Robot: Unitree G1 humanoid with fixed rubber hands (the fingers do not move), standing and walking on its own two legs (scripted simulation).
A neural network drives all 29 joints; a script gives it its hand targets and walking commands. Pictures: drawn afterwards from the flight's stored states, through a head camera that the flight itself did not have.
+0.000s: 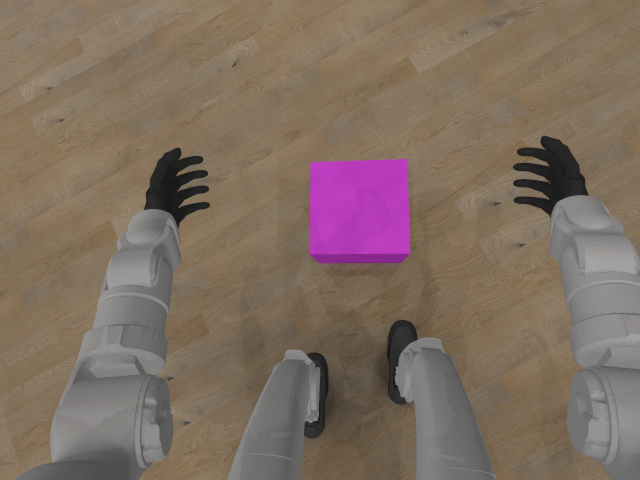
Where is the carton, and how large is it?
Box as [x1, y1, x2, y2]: [310, 159, 409, 262]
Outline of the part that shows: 406,159 311,162 310,254 318,262 401,262 409,253 409,230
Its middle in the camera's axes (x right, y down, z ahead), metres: +0.10 -0.06 +0.97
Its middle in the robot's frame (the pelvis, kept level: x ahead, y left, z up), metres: +0.52 +0.00 -0.59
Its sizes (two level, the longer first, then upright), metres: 0.221 0.216 0.199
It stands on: the floor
